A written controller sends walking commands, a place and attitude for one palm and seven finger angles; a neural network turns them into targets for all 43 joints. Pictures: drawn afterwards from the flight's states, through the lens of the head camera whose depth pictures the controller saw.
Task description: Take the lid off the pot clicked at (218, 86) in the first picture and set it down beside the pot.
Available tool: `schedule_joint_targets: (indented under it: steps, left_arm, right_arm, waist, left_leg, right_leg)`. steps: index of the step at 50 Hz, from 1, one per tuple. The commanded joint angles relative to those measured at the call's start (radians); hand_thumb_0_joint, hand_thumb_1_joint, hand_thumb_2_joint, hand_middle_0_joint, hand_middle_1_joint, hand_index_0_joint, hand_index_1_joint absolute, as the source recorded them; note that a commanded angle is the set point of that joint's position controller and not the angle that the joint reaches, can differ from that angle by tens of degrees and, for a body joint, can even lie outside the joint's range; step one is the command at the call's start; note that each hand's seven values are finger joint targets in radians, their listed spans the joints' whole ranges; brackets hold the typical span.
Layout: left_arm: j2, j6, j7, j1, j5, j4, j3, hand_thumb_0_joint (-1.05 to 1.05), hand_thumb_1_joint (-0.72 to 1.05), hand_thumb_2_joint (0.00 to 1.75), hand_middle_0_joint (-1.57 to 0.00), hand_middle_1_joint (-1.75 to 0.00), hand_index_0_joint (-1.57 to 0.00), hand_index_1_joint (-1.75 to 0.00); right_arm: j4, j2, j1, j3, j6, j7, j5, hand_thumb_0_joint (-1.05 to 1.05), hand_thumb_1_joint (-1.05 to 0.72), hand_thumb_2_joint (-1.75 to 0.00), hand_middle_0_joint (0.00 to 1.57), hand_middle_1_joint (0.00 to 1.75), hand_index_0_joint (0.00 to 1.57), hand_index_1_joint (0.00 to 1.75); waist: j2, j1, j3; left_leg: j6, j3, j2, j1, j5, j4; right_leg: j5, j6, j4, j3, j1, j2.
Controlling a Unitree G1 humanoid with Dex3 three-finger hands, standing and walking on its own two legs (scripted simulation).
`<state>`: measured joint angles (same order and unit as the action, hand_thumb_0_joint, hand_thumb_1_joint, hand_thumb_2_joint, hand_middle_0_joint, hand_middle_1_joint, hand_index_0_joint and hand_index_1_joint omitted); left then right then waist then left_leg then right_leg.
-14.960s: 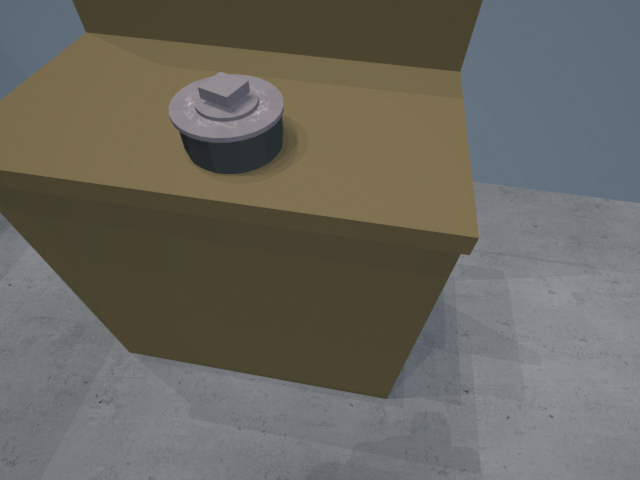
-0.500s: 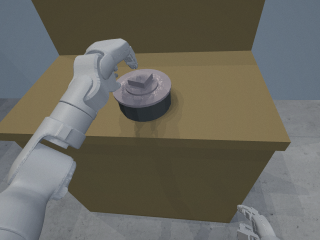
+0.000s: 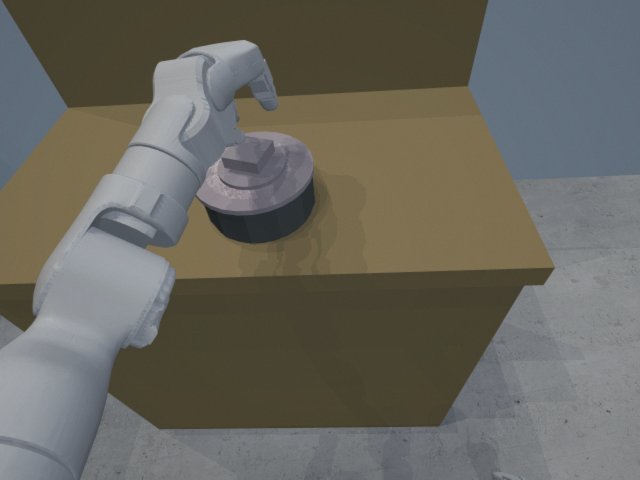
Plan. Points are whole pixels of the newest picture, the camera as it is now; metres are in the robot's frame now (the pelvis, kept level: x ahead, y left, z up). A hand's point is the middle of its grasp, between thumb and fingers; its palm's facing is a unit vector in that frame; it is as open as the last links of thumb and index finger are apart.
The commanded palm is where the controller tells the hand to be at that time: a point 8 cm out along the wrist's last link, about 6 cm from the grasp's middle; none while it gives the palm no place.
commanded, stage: move the open hand above the knob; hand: left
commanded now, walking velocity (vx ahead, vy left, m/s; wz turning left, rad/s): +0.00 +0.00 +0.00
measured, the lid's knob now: (248, 154) +0.50 +0.09 +0.16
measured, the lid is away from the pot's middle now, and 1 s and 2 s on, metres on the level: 0.00 0.00 0.00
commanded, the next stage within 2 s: lower the open fingers around the knob in 1.58 s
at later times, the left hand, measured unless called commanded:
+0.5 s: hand (227, 126) +0.46 +0.10 +0.23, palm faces -0.22 -0.05 -0.97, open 10.1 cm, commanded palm +0.45 +0.09 +0.29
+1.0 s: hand (240, 117) +0.47 +0.08 +0.23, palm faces -0.22 -0.08 -0.97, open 10.1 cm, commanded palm +0.44 +0.09 +0.29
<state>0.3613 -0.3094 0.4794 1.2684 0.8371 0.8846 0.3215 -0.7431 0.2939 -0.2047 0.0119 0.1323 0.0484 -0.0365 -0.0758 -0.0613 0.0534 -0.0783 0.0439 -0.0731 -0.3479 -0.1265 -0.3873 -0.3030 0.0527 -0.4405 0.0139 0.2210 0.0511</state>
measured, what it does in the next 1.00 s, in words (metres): stands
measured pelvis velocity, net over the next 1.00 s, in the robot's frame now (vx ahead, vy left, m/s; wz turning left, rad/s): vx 0.00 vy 0.02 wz -0.02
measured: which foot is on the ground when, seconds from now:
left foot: down 0.00-1.00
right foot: down 0.00-1.00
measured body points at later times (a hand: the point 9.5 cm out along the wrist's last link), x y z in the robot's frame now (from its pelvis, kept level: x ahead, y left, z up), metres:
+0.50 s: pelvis -0.01 +0.03 +0.00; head +0.01 +0.00 +0.45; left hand +0.47 +0.10 +0.28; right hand +0.11 -0.22 -0.14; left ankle +0.04 +0.07 -0.74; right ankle -0.05 -0.09 -0.74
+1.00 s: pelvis +0.00 +0.02 +0.00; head +0.01 -0.01 +0.45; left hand +0.48 +0.08 +0.28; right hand +0.07 -0.23 -0.14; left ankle +0.04 +0.07 -0.74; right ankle -0.05 -0.09 -0.74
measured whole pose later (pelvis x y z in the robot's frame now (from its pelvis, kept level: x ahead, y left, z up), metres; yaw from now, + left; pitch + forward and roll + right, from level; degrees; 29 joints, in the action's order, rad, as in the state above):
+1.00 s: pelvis +0.00 +0.02 +0.00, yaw -1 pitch +5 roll +0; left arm 0.26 -0.36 0.38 1.31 0.86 1.01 0.33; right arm -0.76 0.28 -0.28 0.00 0.09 0.06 -0.03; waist -0.08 -0.06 0.09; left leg -0.11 0.07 -0.09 -0.34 -0.12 -0.37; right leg -0.30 0.02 -0.45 0.04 0.23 0.03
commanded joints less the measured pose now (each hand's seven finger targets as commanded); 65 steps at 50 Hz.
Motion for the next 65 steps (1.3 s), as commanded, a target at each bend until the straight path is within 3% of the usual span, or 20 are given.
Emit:
schedule_joint_targets:
  steps: [1, 2, 7, 9, 13, 16, 20, 22, 25, 30, 34, 37, 41, 48, 49, 52, 54, 58, 61, 65]
  left_arm:
    - [0.245, -0.009, -0.041, 0.5, 0.034, -0.08, -0.094, 0.0, -0.39, 1.67, -0.86, -0.08, -0.86, -0.08]
    - [0.196, -0.009, -0.041, 0.463, 0.029, -0.079, -0.061, 0.0, -0.39, 1.67, -0.86, -0.08, -0.86, -0.08]
    - [0.262, 0.01, -0.05, 0.525, 0.036, -0.226, -0.102, 0.0, -0.39, 1.67, -0.86, -0.08, -0.86, -0.08]
    - [0.177, 0.006, -0.051, 0.559, 0.03, -0.223, -0.033, 0.0, -0.39, 1.67, -0.86, -0.08, -0.86, -0.08]
    - [0.176, 0.01, -0.077, 0.606, 0.026, -0.287, -0.036, 0.0, -0.39, 1.67, -0.86, -0.08, -0.86, -0.08]
    - [0.131, -0.017, -0.092, 0.56, 0.028, -0.172, -0.014, 0.0, -0.39, 1.67, -0.86, -0.08, -0.86, -0.08]
    - [0.069, -0.038, -0.111, 0.623, 0.025, -0.116, 0.019, 0.0, -0.39, 1.67, -0.86, -0.08, -0.86, -0.08]
    - [0.118, -0.04, -0.117, 0.636, 0.027, -0.103, -0.023, 0.0, -0.39, 1.67, -0.86, -0.08, -0.86, -0.08]
    - [0.06, -0.052, -0.123, 0.681, 0.035, -0.014, 0.015, 0.0, -0.39, 1.67, -0.86, -0.08, -0.86, -0.08]
    - [0.087, -0.058, -0.123, 0.696, 0.043, 0.041, -0.011, 0.0, -0.39, 1.67, -0.86, -0.08, -0.86, -0.08]
    - [0.014, -0.047, -0.121, 0.724, 0.049, 0.013, 0.039, 0.0, -0.39, 1.67, -0.86, -0.08, -0.86, -0.08]
    - [0.046, -0.035, -0.12, 0.67, 0.044, 0.006, 0.002, 0.0, -0.39, 1.67, -0.86, -0.08, -0.86, -0.08]
    - [0.119, -0.045, -0.124, 0.66, 0.039, 0.001, -0.052, 0.0, -0.39, 1.67, -0.86, -0.08, -0.86, -0.08]
    - [0.097, -0.043, -0.129, 0.595, 0.05, -0.075, -0.028, 0.0, -0.39, 1.67, -0.86, -0.08, -0.86, -0.08]
    - [0.133, -0.047, -0.128, 0.566, 0.053, -0.067, -0.06, 0.0, -0.39, 1.67, -0.86, -0.08, -0.86, -0.08]
    - [0.097, -0.054, -0.111, 0.551, 0.039, -0.118, -0.021, 0.0, -0.39, 1.67, -0.86, -0.08, -0.86, -0.08]
    - [0.153, -0.055, -0.103, 0.583, 0.043, -0.151, -0.051, 0.0, -0.39, 1.67, -0.86, -0.08, -0.86, -0.08]
    - [0.112, -0.044, -0.083, 0.602, 0.034, -0.19, 0.003, 0.0, -0.39, 1.67, -0.86, -0.08, -0.86, -0.08]
    - [0.086, -0.054, -0.074, 0.594, 0.025, -0.134, 0.022, 0.0, -0.39, 1.67, -0.86, -0.08, -0.86, -0.08]
    - [0.105, -0.032, -0.07, 0.646, 0.02, -0.153, 0.013, 0.0, -0.39, 1.67, -0.86, -0.08, -0.86, -0.08]
  right_arm:
    - [0.128, 0.113, 0.063, -0.03, -0.033, -0.004, -0.008, 0.0, -0.9, -0.9, 0.2, 0.3, 0.2, 0.3]
    - [0.131, 0.113, 0.047, -0.04, -0.033, -0.002, -0.007, 0.0, -0.9, -0.9, 0.2, 0.3, 0.2, 0.3]
    - [0.15, 0.119, 0.034, -0.049, -0.044, -0.002, -0.003, 0.0, -0.9, -0.9, 0.2, 0.3, 0.2, 0.3]
    - [0.149, 0.108, 0.053, -0.05, -0.051, 0.002, -0.015, 0.0, -0.9, -0.9, 0.2, 0.3, 0.2, 0.3]
    - [0.142, 0.112, 0.034, -0.053, -0.071, 0.013, -0.014, 0.0, -0.9, -0.9, 0.2, 0.3, 0.2, 0.3]
    - [0.118, 0.112, 0.033, -0.051, -0.069, 0.016, -0.017, 0.0, -0.9, -0.9, 0.2, 0.3, 0.2, 0.3]
    - [0.103, 0.106, 0.036, -0.045, -0.067, 0.023, -0.019, 0.0, -0.9, -0.9, 0.2, 0.3, 0.2, 0.3]
    - [0.096, 0.115, 0.019, -0.048, -0.066, 0.018, -0.01, 0.0, -0.9, -0.9, 0.2, 0.3, 0.2, 0.3]
    - [0.083, 0.101, 0.026, -0.038, -0.068, 0.012, -0.014, 0.0, -0.9, -0.9, 0.2, 0.3, 0.2, 0.3]
    - [0.075, 0.104, 0.011, -0.033, -0.071, 0.003, -0.007, 0.0, -0.9, -0.9, 0.2, 0.3, 0.2, 0.3]
    - [0.082, 0.103, 0.008, -0.035, -0.076, 0.007, -0.006, 0.0, -0.9, -0.9, 0.2, 0.3, 0.2, 0.3]
    - [0.084, 0.108, -0.014, -0.044, -0.08, 0.008, 0.003, 0.0, -0.9, -0.9, 0.2, 0.3, 0.2, 0.3]
    - [0.088, 0.106, -0.008, -0.037, -0.081, 0.002, 0.001, 0.0, -0.9, -0.9, 0.2, 0.3, 0.2, 0.3]
    - [0.114, 0.104, 0.012, -0.044, -0.085, 0.011, 0.0, 0.0, -0.9, -0.9, 0.2, 0.3, 0.2, 0.3]
    - [0.113, 0.107, 0.015, -0.047, -0.081, 0.011, 0.001, 0.0, -0.9, -0.9, 0.2, 0.3, 0.2, 0.3]
    - [0.128, 0.105, 0.022, -0.05, -0.073, 0.012, -0.003, 0.0, -0.9, -0.9, 0.2, 0.3, 0.2, 0.3]
    - [0.13, 0.107, 0.048, -0.042, -0.07, 0.01, -0.005, 0.0, -0.9, -0.9, 0.2, 0.3, 0.2, 0.3]
    - [0.133, 0.099, 0.069, -0.04, -0.071, 0.004, -0.011, 0.0, -0.9, -0.9, 0.2, 0.3, 0.2, 0.3]
    - [0.118, 0.1, 0.074, -0.033, -0.064, 0.0, -0.018, 0.0, -0.9, -0.9, 0.2, 0.3, 0.2, 0.3]
    - [0.114, 0.098, 0.082, -0.029, -0.066, -0.003, -0.017, 0.0, -0.9, -0.9, 0.2, 0.3, 0.2, 0.3]
  waist:
    - [0.204, 0.025, 0.367]
    - [0.184, 0.024, 0.347]
    - [0.143, 0.023, 0.431]
    - [0.135, 0.0, 0.392]
    - [0.074, 0.001, 0.433]
    - [0.137, 0.001, 0.375]
    - [0.121, -0.002, 0.352]
    - [0.122, 0.005, 0.386]
    - [0.175, -0.016, 0.345]
    - [0.186, -0.013, 0.376]
    - [0.109, -0.016, 0.4]
    - [0.121, -0.001, 0.438]
    - [0.206, 0.012, 0.411]
    - [0.144, 0.027, 0.415]
    - [0.164, 0.032, 0.416]
    - [0.154, 0.025, 0.403]
    - [0.161, 0.026, 0.405]
    - [0.151, 0.008, 0.389]
    - [0.157, -0.003, 0.307]
    - [0.147, -0.006, 0.358]
  left_leg:
    - [-0.016, -0.004, -0.015, 0.25, 0.268, -0.037]
    - [-0.018, -0.011, -0.012, 0.271, 0.279, -0.045]
    - [-0.023, -0.025, -0.003, 0.333, 0.317, -0.051]
    - [-0.022, -0.028, 0.0, 0.365, 0.288, -0.05]
    - [-0.009, -0.06, 0.015, 0.43, 0.297, -0.042]
    - [-0.003, -0.059, 0.017, 0.398, 0.254, -0.029]
    - [0.011, -0.076, 0.02, 0.396, 0.197, -0.009]
    - [0.012, -0.074, 0.022, 0.397, 0.192, -0.006]
    - [0.01, -0.074, 0.02, 0.367, 0.135, 0.006]
    - [0.011, -0.074, 0.021, 0.355, 0.136, 0.011]
    - [0.025, -0.09, 0.027, 0.396, 0.174, 0.006]
    - [0.027, -0.091, 0.031, 0.421, 0.255, -0.009]
    - [0.006, -0.062, 0.018, 0.353, 0.231, 0.001]
    - [0.004, -0.052, 0.02, 0.377, 0.324, -0.023]
    - [0.003, -0.052, 0.019, 0.369, 0.316, -0.025]
    - [-0.003, -0.046, 0.015, 0.379, 0.307, -0.029]
    - [-0.008, -0.04, 0.007, 0.361, 0.277, -0.024]
    - [-0.012, -0.043, 0.004, 0.383, 0.261, -0.033]
    - [-0.011, -0.042, 0.0, 0.352, 0.178, -0.018]
    - [-0.009, -0.047, -0.001, 0.366, 0.179, -0.021]
  right_leg:
    - [0.538, -0.028, 0.036, 0.037, -0.042, -0.015]
    - [0.523, -0.023, 0.04, 0.031, -0.012, -0.014]
    - [0.501, -0.019, 0.042, 0.037, -0.021, -0.006]
    - [0.418, -0.019, 0.048, 0.026, 0.051, 0.009]
    - [0.323, -0.006, 0.051, 0.016, 0.105, 0.021]
    - [0.289, -0.007, 0.051, 0.001, 0.127, 0.026]
    - [0.21, 0.0, 0.056, -0.011, 0.162, 0.029]
    - [0.222, 0.001, 0.058, -0.003, 0.14, 0.021]
    - [0.182, -0.003, 0.062, -0.007, 0.162, 0.025]
    - [0.19, -0.003, 0.061, -0.002, 0.141, 0.02]
    - [0.177, 0.005, 0.051, -0.004, 0.171, 0.022]
    - [0.23, 0.005, 0.046, -0.002, 0.137, 0.022]
    - [0.277, -0.005, 0.054, 0.003, 0.077, 0.022]
    - [0.333, -0.002, 0.043, 0.008, 0.067, 0.019]
    - [0.335, -0.004, 0.043, 0.008, 0.052, 0.021]
    - [0.355, -0.006, 0.049, 0.008, 0.053, 0.017]
    - [0.361, -0.009, 0.052, 0.014, 0.034, 0.017]
    - [0.361, -0.011, 0.053, 0.015, 0.059, 0.014]
    - [0.291, -0.013, 0.068, 0.01, 0.105, 0.017]
    - [0.306, -0.012, 0.061, 0.018, 0.086, 0.01]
